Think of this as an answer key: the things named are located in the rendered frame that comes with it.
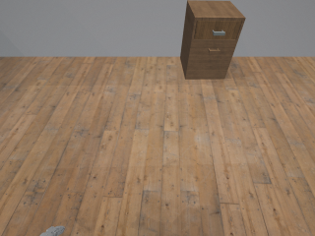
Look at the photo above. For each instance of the left robot hand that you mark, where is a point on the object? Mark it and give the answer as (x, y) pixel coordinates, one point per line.
(53, 231)

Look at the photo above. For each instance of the handle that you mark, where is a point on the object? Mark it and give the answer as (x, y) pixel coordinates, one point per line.
(214, 51)
(219, 33)

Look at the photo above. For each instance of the drawer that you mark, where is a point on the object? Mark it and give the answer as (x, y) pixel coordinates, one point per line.
(204, 29)

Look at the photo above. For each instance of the cabinet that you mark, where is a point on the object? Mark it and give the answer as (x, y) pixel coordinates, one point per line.
(197, 63)

